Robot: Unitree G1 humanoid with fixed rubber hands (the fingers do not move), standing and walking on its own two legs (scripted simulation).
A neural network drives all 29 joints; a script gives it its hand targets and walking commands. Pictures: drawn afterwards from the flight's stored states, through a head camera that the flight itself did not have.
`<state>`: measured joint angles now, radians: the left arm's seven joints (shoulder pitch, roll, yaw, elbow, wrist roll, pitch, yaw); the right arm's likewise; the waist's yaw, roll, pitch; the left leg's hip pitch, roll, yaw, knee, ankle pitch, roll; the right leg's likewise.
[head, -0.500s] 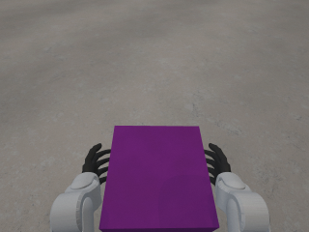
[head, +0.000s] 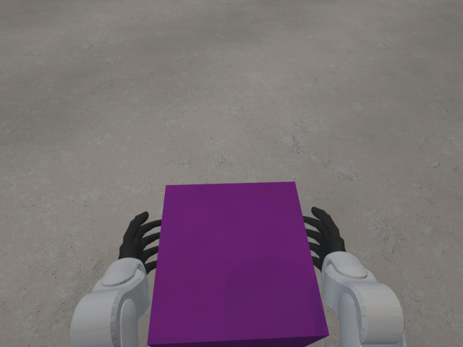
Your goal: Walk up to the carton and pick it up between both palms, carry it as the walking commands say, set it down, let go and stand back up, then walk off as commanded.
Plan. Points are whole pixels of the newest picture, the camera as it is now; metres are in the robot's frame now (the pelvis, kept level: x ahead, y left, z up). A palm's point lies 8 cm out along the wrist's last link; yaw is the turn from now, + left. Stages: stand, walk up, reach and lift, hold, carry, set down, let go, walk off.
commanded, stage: carry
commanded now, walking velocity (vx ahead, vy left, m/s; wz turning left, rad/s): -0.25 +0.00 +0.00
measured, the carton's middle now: (232, 277) +0.26 +0.01 +0.02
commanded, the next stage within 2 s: none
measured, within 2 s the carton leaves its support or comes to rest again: neither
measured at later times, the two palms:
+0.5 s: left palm out of the picture +0.03 +0.19 +0.08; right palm out of the picture +0.04 -0.09 +0.09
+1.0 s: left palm out of the picture -0.17 +0.19 +0.10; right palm out of the picture -0.16 -0.10 +0.09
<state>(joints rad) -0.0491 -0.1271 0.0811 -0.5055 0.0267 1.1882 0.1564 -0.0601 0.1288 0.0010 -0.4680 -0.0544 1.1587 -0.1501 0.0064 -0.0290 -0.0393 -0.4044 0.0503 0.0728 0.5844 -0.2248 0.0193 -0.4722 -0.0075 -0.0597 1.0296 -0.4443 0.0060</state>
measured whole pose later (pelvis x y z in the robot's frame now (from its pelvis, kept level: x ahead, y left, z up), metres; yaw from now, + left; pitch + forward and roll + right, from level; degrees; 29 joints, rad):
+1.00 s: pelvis -0.41 +0.04 +0.00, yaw +1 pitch +2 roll +2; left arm -0.04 -0.13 0.06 -0.51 0.03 1.17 0.15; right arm -0.04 0.13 0.00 -0.51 -0.05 1.16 -0.16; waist 0.00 0.00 -0.03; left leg -0.45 0.02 0.08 0.96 -0.49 0.03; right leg -0.39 -0.08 -0.06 0.57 -0.22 -0.01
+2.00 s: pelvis -0.80 +0.11 +0.01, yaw +1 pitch +2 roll -3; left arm -0.01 -0.13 0.06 -0.52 0.04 1.19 0.15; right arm -0.02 0.13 0.01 -0.50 -0.05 1.18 -0.15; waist 0.00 -0.01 -0.05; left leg -0.30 0.05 0.04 0.58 -0.31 0.02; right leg -0.51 -0.02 -0.05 0.92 -0.36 0.02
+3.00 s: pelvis -0.85 +0.10 +0.00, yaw -2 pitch +3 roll -1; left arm -0.02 -0.13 0.06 -0.52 0.04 1.21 0.15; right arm -0.02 0.13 0.00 -0.50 -0.05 1.20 -0.15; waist 0.00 0.01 -0.08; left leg -0.37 0.05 0.08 0.56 -0.23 0.02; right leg -0.28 0.00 -0.05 0.54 -0.30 0.00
